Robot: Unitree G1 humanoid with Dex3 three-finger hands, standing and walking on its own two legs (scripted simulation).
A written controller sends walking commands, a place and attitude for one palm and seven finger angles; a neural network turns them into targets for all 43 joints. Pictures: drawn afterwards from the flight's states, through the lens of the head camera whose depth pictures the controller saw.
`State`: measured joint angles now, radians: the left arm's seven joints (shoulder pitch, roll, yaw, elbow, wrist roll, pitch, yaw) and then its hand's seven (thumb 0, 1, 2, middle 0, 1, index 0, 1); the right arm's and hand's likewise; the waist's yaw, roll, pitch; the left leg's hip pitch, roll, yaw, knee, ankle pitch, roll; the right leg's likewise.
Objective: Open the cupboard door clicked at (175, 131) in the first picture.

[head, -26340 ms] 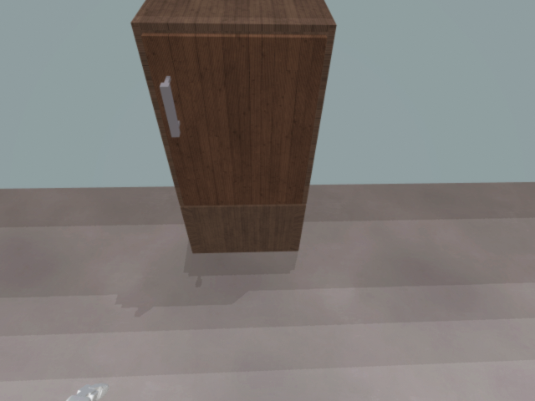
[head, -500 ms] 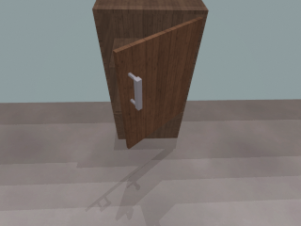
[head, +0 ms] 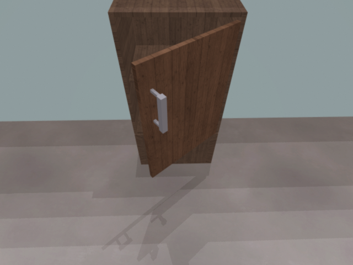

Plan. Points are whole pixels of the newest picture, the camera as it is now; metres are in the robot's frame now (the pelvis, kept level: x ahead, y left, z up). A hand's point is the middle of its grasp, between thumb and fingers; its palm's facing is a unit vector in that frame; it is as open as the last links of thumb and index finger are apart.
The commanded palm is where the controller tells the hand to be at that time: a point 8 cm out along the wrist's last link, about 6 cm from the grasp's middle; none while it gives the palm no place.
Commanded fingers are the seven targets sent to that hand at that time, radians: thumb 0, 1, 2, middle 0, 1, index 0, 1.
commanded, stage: look to check the result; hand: left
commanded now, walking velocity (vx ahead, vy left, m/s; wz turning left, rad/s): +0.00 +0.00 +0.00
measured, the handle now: (158, 111) +0.55 +0.09 +0.00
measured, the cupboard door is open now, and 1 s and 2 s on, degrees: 39 39 39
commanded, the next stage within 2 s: walk to a spot facing it in 0.08 s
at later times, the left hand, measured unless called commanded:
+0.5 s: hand out of the picture +0.00 +0.17 -0.19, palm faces -0.01 -0.98 -0.18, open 7.4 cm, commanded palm none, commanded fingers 0.00 0.90 0.90 -0.20 -0.30 -0.20 -0.30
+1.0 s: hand out of the picture +0.15 +0.13 -0.16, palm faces -0.32 -0.90 -0.30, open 7.4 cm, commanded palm none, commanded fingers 0.00 0.90 0.90 -0.20 -0.30 -0.20 -0.30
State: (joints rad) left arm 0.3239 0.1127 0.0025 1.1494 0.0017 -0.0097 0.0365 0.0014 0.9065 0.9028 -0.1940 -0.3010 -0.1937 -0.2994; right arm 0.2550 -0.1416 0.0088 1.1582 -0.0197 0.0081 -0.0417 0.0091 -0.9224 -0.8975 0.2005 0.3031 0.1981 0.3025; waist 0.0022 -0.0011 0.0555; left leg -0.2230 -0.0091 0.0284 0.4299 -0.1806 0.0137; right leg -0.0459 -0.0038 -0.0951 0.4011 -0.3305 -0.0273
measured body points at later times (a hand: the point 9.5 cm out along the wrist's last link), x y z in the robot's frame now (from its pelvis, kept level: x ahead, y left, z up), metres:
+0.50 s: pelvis +0.00 +0.00 -0.01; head +0.03 +0.00 +0.44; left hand +0.00 +0.22 -0.17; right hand +0.00 -0.24 -0.17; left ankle +0.03 +0.11 -0.74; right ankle -0.07 -0.09 -0.74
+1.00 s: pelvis -0.02 -0.03 -0.02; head +0.03 -0.08 +0.43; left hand +0.16 +0.18 -0.14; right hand -0.05 -0.30 -0.18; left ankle +0.01 +0.11 -0.68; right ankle -0.05 -0.14 -0.74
